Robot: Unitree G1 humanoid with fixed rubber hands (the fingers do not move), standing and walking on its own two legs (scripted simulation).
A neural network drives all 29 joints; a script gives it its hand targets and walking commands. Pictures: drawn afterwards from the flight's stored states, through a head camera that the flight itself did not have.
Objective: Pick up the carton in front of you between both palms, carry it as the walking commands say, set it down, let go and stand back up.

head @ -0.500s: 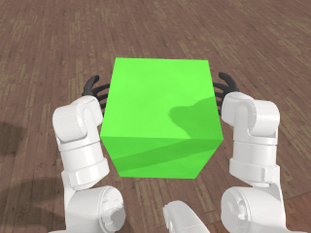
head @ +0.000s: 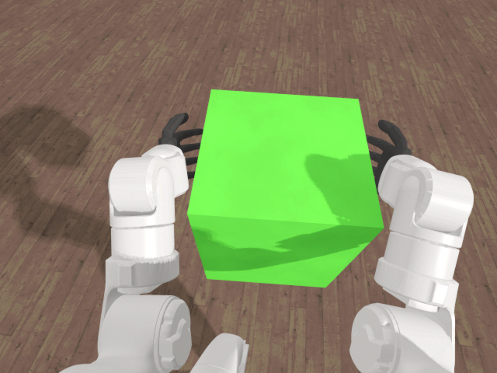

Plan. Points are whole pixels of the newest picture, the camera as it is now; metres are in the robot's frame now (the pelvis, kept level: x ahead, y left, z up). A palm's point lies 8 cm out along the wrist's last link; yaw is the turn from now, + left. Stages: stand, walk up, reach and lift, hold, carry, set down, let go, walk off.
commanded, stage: carry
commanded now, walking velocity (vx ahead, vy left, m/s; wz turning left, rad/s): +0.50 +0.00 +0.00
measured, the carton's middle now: (274, 198) +0.37 +0.05 +0.08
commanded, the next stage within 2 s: none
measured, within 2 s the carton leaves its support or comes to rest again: neither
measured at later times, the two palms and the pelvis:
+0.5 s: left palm (237, 50) +0.66 +0.17 +0.16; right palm (395, 73) +0.63 -0.13 +0.17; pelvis +0.29 +0.04 +0.03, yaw -3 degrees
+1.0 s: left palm (254, 19) +0.87 +0.17 +0.13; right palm (377, 31) +0.87 -0.13 +0.13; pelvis +0.62 +0.02 +0.02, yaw -1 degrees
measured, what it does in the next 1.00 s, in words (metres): walks ahead: left foot, then right foot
